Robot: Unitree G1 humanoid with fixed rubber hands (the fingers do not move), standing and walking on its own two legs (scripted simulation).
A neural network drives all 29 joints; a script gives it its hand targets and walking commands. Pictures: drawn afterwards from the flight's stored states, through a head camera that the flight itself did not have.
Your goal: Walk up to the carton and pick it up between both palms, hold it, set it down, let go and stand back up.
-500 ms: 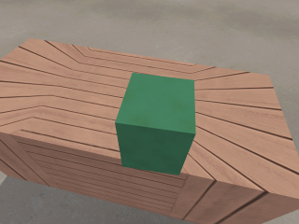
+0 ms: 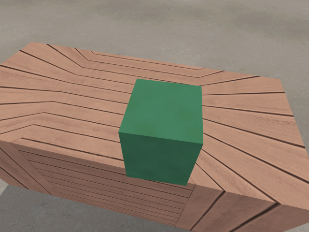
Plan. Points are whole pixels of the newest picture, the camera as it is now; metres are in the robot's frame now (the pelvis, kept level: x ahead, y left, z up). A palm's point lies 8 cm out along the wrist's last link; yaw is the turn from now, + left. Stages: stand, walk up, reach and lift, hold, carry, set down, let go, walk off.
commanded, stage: walk up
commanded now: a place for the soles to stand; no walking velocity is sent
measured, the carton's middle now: (162, 133) +0.41 -0.02 -0.01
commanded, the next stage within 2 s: reach and lift in 0.30 s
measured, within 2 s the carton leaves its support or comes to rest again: neither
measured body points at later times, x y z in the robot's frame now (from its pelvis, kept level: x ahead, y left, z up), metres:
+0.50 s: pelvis -0.03 -0.01 -0.04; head +0.01 +0.00 +0.40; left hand +0.13 +0.25 -0.16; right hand +0.14 -0.26 -0.16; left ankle -0.02 +0.11 -0.74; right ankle +0.01 -0.13 -0.74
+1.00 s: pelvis -0.03 -0.05 -0.02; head +0.03 -0.04 +0.43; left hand +0.13 +0.22 -0.12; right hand +0.13 -0.24 -0.12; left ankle -0.03 +0.11 -0.74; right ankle +0.01 -0.13 -0.74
